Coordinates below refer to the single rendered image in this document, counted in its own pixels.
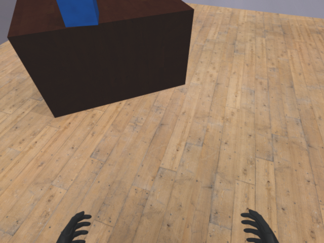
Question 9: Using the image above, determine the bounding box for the pedestal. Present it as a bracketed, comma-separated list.
[7, 0, 194, 118]

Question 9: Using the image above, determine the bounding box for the left robot hand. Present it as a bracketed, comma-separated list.
[56, 211, 92, 243]

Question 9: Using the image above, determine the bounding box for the right robot hand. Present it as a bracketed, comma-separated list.
[241, 209, 279, 243]

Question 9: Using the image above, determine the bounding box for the carton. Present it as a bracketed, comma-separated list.
[56, 0, 99, 27]

